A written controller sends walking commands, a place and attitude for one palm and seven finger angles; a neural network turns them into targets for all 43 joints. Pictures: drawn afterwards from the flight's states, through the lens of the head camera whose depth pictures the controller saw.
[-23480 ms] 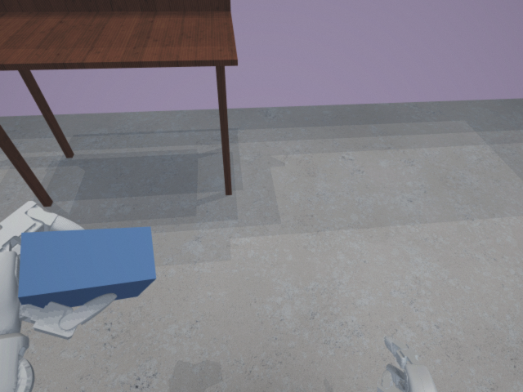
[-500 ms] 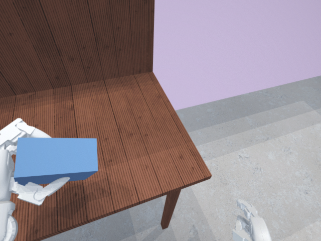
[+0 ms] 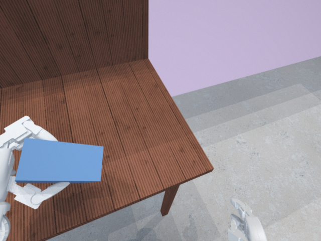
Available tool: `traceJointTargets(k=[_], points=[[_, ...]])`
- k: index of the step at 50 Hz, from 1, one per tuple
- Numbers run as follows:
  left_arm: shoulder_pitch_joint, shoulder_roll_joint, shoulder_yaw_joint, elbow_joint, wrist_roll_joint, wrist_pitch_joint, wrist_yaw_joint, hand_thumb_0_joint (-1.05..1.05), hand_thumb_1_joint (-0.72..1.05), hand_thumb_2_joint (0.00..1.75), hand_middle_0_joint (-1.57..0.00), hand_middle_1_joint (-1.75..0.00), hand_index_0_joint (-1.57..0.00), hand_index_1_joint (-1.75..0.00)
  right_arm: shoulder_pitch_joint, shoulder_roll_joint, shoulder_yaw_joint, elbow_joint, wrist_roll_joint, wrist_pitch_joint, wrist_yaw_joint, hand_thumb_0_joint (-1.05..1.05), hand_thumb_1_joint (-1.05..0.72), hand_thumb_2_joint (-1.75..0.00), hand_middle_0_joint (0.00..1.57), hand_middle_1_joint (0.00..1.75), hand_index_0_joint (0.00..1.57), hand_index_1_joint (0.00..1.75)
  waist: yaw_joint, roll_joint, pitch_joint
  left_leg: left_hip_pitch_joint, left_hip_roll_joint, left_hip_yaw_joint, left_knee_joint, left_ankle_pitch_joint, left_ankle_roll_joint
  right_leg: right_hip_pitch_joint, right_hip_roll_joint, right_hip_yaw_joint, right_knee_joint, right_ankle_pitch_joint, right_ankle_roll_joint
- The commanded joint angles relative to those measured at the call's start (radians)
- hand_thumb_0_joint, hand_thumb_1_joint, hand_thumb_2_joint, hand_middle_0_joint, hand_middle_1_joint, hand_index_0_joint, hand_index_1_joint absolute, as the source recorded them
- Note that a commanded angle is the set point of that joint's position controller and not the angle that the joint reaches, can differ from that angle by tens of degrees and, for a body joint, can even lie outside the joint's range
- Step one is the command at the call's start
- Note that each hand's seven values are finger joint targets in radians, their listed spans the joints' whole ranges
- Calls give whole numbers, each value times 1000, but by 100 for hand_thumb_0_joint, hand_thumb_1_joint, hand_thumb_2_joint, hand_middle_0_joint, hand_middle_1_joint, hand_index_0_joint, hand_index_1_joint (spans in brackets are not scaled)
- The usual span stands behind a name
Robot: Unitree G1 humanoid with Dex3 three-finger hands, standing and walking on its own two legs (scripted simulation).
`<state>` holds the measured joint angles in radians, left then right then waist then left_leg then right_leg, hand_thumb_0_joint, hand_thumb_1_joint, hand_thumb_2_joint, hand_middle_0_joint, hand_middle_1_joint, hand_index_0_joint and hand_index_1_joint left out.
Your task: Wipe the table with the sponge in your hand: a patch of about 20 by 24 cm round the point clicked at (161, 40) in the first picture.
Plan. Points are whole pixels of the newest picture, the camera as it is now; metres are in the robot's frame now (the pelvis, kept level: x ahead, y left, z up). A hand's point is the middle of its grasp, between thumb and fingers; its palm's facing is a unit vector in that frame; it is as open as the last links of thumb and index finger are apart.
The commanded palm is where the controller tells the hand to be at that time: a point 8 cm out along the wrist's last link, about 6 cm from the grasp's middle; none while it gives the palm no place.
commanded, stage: come to a stop and stand still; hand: left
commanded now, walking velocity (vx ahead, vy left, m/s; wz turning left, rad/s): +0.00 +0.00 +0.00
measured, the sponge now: (71, 165) +0.23 +0.19 +0.12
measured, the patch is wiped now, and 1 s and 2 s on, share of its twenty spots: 0.00 0.00 0.00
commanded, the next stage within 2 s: look again from close up in 0.32 s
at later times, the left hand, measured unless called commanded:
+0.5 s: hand (19, 161) +0.22 +0.26 +0.16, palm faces +0.38 -0.84 -0.39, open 10.1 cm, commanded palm +0.16 +0.29 +0.18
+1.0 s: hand (23, 162) +0.21 +0.25 +0.16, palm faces +0.37 -0.84 -0.40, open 10.1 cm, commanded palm +0.15 +0.28 +0.18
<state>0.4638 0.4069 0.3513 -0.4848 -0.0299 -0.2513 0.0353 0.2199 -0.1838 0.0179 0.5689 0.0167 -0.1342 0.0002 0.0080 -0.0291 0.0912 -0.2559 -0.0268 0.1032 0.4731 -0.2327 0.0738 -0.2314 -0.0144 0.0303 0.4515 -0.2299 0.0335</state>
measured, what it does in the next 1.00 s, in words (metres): stands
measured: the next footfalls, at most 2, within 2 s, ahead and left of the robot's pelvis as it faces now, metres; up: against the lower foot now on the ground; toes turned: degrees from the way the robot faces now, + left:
none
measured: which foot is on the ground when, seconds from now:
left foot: down 0.00-1.00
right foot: down 0.00-1.00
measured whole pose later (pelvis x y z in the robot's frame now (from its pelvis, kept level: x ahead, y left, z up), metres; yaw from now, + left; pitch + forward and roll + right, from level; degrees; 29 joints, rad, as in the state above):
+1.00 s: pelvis +0.00 +0.00 +0.00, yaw +1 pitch -1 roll -1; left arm 0.41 0.39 0.37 -0.45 -0.04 -0.22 0.07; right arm 0.23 -0.18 0.02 0.57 0.01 -0.13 -0.04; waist 0.02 -0.04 0.06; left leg -0.23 -0.02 0.09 0.45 -0.21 0.07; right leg -0.19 -0.01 0.01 0.40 -0.20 0.03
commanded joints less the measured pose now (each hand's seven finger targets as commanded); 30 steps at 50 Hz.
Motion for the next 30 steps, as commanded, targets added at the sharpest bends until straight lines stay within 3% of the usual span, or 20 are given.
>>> traceJointTargets(k=[1,2,4,6,7,11,12,13,15,16,17,21,22,26,27,30], points=[[-168,278,266,-235,-22,-71,57,0,10,130,-120,-160,-120,-160,-102,-130,-47,-157,0,-64,-35,0,-90,-90,20,30,20,30,23,120,-224,88,132,-167,-110,174,-60,68,-43,21,7,147,-60],[-159,226,218,-229,-27,-76,50,0,10,130,-120,-160,-120,-160,-84,-127,-48,-155,-3,-63,-38,0,-90,-90,20,30,20,30,21,132,-235,95,136,-164,-99,201,-54,76,-49,5,-4,161,-59],[-159,227,203,-266,-25,-76,48,0,10,130,-120,-160,-120,-160,-69,-131,-49,-156,-2,-75,-33,0,-90,-90,20,30,20,30,21,149,-250,125,134,-159,-71,291,-58,84,-51,5,-3,200,-60],[-106,187,182,-244,-21,-63,53,0,10,130,-120,-160,-120,-160,-85,-127,-48,-145,3,-84,-28,0,-90,-90,20,30,20,30,25,134,-264,174,132,-148,-55,372,-73,68,-45,0,-7,222,-58],[-82,142,141,-220,-26,-60,48,0,10,130,-120,-160,-120,-160,-64,-137,-49,-138,-4,-79,-25,0,-90,-90,20,30,20,30,21,112,-257,157,137,-152,-58,351,-68,70,-48,-7,-24,215,-56],[-85,140,142,-186,-14,-41,57,0,10,130,-120,-160,-120,-160,-88,-141,-52,-131,4,-72,-24,0,-90,-90,20,30,20,30,19,96,-217,135,142,-149,-84,287,-81,56,-44,3,-34,194,-54],[-94,103,102,-167,-17,-44,51,0,10,130,-120,-160,-120,-160,-71,-145,-50,-132,-3,-61,-26,0,-90,-90,20,30,20,30,15,98,-208,107,145,-153,-97,232,-75,57,-47,-10,-46,171,-54],[-114,140,130,-189,-15,-44,52,0,10,130,-120,-160,-120,-160,-70,-148,-55,-138,-3,-58,-28,0,-90,-90,20,30,20,30,15,100,-208,100,147,-159,-100,222,-73,70,-48,-3,-45,185,-55],[-130,146,131,-204,-14,-45,53,0,10,130,-120,-160,-120,-160,-79,-142,-53,-147,-1,-53,-34,0,-90,-90,20,30,20,30,14,94,-214,102,143,-159,-94,230,-72,80,-54,-1,-48,203,-56],[-138,170,158,-218,-10,-40,62,0,10,130,-120,-160,-120,-160,-107,-138,-48,-147,4,-53,-36,0,-90,-90,20,30,20,30,18,119,-214,116,138,-148,-100,217,-76,68,-43,-1,-45,186,-55],[-126,125,119,-195,-17,-43,56,0,10,130,-120,-160,-120,-160,-91,-135,-43,-149,-4,-45,-38,0,-90,-90,20,30,20,30,14,112,-224,103,138,-157,-105,198,-70,78,-44,-16,-56,179,-55],[-140,167,153,-227,-16,-37,62,0,10,130,-120,-160,-120,-160,-107,-136,-44,-159,1,-49,-43,0,-90,-90,20,30,20,30,16,118,-211,103,135,-151,-109,176,-70,78,-41,-1,-61,186,-55],[-126,118,108,-198,-23,-39,54,0,10,130,-120,-160,-120,-160,-94,-132,-38,-160,-4,-45,-43,0,-90,-90,20,30,20,30,12,108,-208,90,136,-155,-115,151,-66,78,-41,-9,-73,175,-55],[-130,150,135,-195,-17,-33,58,0,10,130,-120,-160,-120,-160,-102,-138,-42,-160,0,-53,-44,0,-90,-90,20,30,20,30,15,126,-203,103,137,-152,-123,167,-75,71,-37,0,-68,181,-55],[-122,110,98,-178,-21,-34,53,0,10,130,-120,-160,-120,-160,-87,-133,-38,-162,-3,-48,-44,0,-90,-90,20,30,20,30,11,122,-202,92,140,-153,-125,144,-69,77,-40,-9,-76,170,-54],[-133,126,106,-176,-19,-32,52,0,10,130,-120,-160,-120,-160,-79,-142,-45,-163,-2,-47,-45,0,-90,-90,20,30,20,30,10,82,-193,74,136,-160,-126,99,-63,81,-45,10,-87,169,-56]])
